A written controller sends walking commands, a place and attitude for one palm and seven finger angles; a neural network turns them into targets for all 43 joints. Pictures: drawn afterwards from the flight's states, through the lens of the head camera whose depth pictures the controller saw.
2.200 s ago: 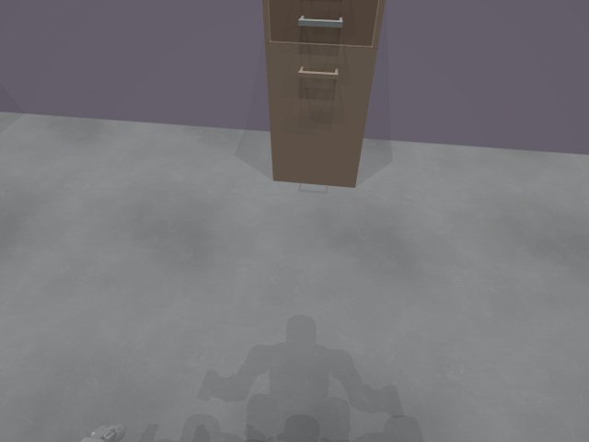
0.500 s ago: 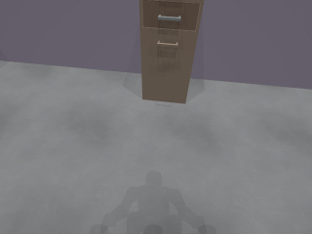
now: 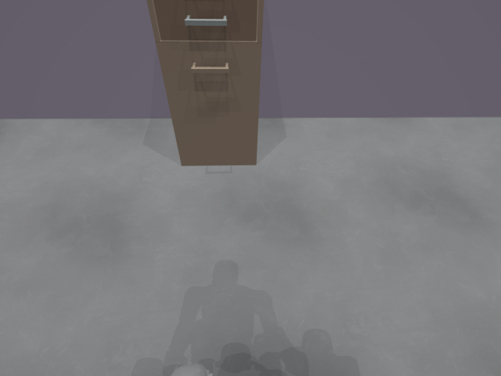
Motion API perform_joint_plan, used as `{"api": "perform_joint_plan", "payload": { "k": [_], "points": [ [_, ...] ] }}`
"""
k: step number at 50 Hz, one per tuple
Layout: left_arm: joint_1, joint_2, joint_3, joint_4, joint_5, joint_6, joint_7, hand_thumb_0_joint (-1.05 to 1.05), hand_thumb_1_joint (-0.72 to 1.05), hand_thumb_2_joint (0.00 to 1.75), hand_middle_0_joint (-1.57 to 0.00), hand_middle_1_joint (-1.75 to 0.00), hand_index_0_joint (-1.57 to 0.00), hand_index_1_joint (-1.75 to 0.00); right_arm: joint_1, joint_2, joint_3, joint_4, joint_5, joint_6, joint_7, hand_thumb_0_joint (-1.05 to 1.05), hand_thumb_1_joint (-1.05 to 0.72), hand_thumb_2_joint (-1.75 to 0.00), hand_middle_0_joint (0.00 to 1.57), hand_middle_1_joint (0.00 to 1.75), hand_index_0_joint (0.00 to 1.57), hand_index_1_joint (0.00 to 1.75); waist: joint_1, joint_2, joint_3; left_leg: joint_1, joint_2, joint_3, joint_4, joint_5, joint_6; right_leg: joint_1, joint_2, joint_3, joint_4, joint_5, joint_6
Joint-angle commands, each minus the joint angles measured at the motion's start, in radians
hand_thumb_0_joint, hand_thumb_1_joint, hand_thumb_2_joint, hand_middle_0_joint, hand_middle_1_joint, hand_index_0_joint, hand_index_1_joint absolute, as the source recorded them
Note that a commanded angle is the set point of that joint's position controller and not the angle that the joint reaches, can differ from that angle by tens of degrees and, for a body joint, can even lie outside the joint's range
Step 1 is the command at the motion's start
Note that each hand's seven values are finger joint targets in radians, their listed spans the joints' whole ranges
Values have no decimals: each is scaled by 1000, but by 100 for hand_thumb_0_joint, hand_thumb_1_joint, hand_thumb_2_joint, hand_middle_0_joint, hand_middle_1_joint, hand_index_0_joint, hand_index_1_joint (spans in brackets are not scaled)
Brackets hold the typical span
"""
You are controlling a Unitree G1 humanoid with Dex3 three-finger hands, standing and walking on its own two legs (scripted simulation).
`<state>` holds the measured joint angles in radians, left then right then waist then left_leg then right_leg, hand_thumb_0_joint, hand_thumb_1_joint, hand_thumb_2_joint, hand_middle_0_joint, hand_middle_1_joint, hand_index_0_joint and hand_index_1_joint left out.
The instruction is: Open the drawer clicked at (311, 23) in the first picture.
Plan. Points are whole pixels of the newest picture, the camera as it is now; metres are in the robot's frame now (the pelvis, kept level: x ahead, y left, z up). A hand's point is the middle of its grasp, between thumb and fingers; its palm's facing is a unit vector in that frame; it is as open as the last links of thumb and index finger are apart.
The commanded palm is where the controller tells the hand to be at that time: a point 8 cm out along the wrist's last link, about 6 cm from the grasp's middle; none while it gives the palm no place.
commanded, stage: walk to a spot facing it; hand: left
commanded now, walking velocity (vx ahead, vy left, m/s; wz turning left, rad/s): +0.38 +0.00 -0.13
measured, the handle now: (206, 20) +1.29 +0.25 +0.04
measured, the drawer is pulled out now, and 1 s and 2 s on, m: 0.00 0.00 0.00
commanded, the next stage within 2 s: turn to face it in 0.90 s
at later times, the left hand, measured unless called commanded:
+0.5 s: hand (138, 312) +0.27 +0.25 -0.17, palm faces -0.07 -0.98 -0.16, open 7.3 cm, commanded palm none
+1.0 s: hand (218, 205) +0.55 +0.12 -0.17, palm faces -0.25 -0.94 -0.22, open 7.2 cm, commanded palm none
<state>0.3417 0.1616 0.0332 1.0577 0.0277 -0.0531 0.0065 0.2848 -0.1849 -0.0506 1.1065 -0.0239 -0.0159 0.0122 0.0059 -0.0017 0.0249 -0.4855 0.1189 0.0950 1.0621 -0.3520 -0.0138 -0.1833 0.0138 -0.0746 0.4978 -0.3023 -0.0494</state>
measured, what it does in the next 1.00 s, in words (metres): walks ahead, turning right: left foot, then right foot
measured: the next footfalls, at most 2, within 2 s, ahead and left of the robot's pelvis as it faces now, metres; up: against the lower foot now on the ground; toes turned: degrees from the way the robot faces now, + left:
left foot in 0.24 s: +0.25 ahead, +0.14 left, +0.00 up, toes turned +6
right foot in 0.84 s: +0.47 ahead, -0.12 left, +0.00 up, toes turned -24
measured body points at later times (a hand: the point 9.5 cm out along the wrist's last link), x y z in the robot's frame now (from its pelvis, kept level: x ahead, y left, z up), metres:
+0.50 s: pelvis +0.21 +0.07 +0.01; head +0.22 +0.10 +0.46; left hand +0.27 +0.31 -0.16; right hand +0.18 -0.17 -0.13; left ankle +0.21 +0.14 -0.74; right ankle +0.22 -0.08 -0.64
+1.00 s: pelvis +0.42 -0.03 -0.01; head +0.44 -0.04 +0.44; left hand +0.57 +0.17 -0.15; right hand +0.33 -0.22 -0.17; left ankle +0.40 +0.12 -0.64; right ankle +0.44 -0.10 -0.74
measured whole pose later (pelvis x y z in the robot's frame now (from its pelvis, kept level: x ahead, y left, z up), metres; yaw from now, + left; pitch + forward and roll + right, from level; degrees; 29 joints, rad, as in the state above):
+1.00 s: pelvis +0.42 -0.03 -0.01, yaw -17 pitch -1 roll +0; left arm 0.18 0.17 0.07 1.02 0.01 -0.06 0.02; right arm 0.33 -0.12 -0.05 1.10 -0.02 -0.03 -0.01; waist -0.04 0.01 0.07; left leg -0.45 0.15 0.07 1.24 -0.36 -0.02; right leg -0.28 0.03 -0.16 0.53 -0.24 -0.09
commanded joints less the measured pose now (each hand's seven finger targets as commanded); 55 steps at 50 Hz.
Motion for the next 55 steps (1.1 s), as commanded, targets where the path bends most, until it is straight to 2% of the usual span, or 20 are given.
{"api": "perform_joint_plan", "payload": {
  "k": [1,7,9,10,11,12,13,16,18,21,27,35,38,40,41,42,43,46,50,55],
  "points": [
    [83,147,31,4,1,-21,6,0,90,90,-20,-30,-20,-30,-55,-21,-7,-102,2,-24,12,0,-90,-90,20,30,20,30,0,-107,84,-82,17,2,-149,115,-16,-27,-240,234,-316,79,-131],
    [100,154,35,20,1,-22,9,0,90,90,-20,-30,-20,-30,-163,-30,-9,-163,8,-45,19,0,-90,-90,20,30,20,30,19,-104,99,16,-9,15,-370,141,3,22,-247,217,-272,181,-110],
    [84,154,39,19,-3,-20,8,0,90,90,-20,-30,-20,-30,-96,-46,-15,-142,5,-53,11,0,-90,-90,20,30,20,30,-22,-71,76,172,-44,47,-466,166,12,-9,-221,186,-183,260,-90],
    [75,146,39,20,-4,-18,7,0,90,90,-20,-30,-20,-30,15,-75,-23,-107,1,-60,1,0,-90,-90,20,30,20,30,-69,-8,20,334,-64,45,-524,166,20,-42,-172,143,-28,334,-71],
    [90,110,37,12,-10,-18,2,0,90,90,-20,-30,-20,-30,160,-144,-42,-69,-8,-66,-12,0,-90,-90,20,30,20,30,-121,109,-71,554,43,-98,-582,104,57,-162,-110,101,212,284,-37],
    [137,54,29,-5,-19,-15,-8,0,90,90,-20,-30,-20,-30,281,-259,-68,-45,-18,-68,-20,0,-90,-90,20,30,20,30,-131,377,-180,719,325,-482,-730,52,147,-362,20,-15,559,-184,15],
    [83,81,30,-31,-9,-19,-5,0,90,90,-20,-30,-20,-30,285,-253,-60,-42,-5,-54,-24,0,-90,-90,20,30,20,30,-129,305,-158,668,373,-588,-822,-10,181,-429,4,80,727,-254,2],
    [-20,68,37,-22,2,-7,-19,0,90,90,-20,-30,-20,-30,95,-99,-21,-81,-2,-67,-30,0,-90,-90,20,30,20,30,-58,83,44,369,287,-346,-860,44,147,-459,-118,104,808,-32,15],
    [19,28,35,-9,8,18,-24,0,90,90,-20,-30,-20,-30,75,-54,-8,-71,1,-81,-33,0,-90,-90,20,30,20,30,-11,82,65,279,227,-183,-875,135,109,-397,-127,97,763,34,30],
    [36,11,42,-14,11,44,-26,0,90,90,-20,-30,-20,-30,88,-32,-14,-64,3,-92,-39,0,-90,-90,20,30,20,30,17,81,40,299,193,-61,-893,228,106,-426,-132,87,718,115,47],
    [-116,29,41,-69,11,58,-38,0,90,90,-20,-30,-20,-30,169,-52,-7,-25,7,-92,-42,0,-90,-90,20,30,20,30,-6,76,88,425,190,21,-904,342,110,-556,-150,47,545,204,65],
    [-334,25,26,-136,3,43,-43,0,90,90,-20,-30,-20,-30,292,-72,-5,34,-7,-74,-41,0,-90,-90,20,30,20,30,-77,104,146,533,223,105,-839,556,129,-467,-101,-65,214,122,17],
    [-231,42,33,-115,4,30,-39,0,90,90,-20,-30,-20,-30,264,-99,-10,30,-6,-69,-44,0,-90,-90,20,30,20,30,-18,120,72,563,227,158,-662,907,115,-290,-32,-113,149,43,-28],
    [3,94,51,-42,12,13,-31,0,90,90,-20,-30,-20,-30,221,-118,-13,14,6,-66,-39,0,-90,-90,20,30,20,30,94,84,-75,453,175,210,-339,949,65,56,12,-132,46,138,-58],
    [134,187,78,-9,14,-1,-21,0,90,90,-20,-30,-20,-30,227,-88,-10,-7,18,-68,-27,0,-90,-90,20,30,20,30,146,-61,-200,201,115,226,-53,608,23,349,-181,100,15,188,-123],
    [208,282,100,5,-3,-4,-8,0,90,90,-20,-30,-20,-30,238,-27,0,-42,28,-72,-29,0,-90,-90,20,30,20,30,128,-244,-304,-85,-62,148,285,-201,-32,548,-452,574,-83,428,-259],
    [172,291,99,1,-22,2,2,0,90,90,-20,-30,-20,-30,146,-50,-5,-61,28,-68,-34,0,-90,-90,20,30,20,30,128,-121,-254,-150,-32,-7,386,-208,-4,490,-460,562,-142,483,-289],
    [-28,153,55,-37,-18,-5,12,0,90,90,-20,-30,-20,-30,81,-6,-6,-59,9,-41,-29,0,-90,-90,20,30,20,30,20,12,-6,-96,70,-69,283,-6,-4,50,-355,300,-217,356,-173],
    [-69,83,35,-34,0,-25,17,0,90,90,-20,-30,-20,-30,170,37,-5,-32,-2,-5,-24,0,-90,-90,20,30,20,30,-61,-55,15,21,59,-39,69,47,-25,-125,-267,111,-251,416,-124],
    [-49,97,21,-16,-6,-23,12,0,90,90,-20,-30,-20,-30,46,36,7,-69,8,2,-12,0,-90,-90,20,30,20,30,-36,-115,18,20,24,-17,-186,146,-29,-50,-254,9,-236,503,-95]
  ]
}}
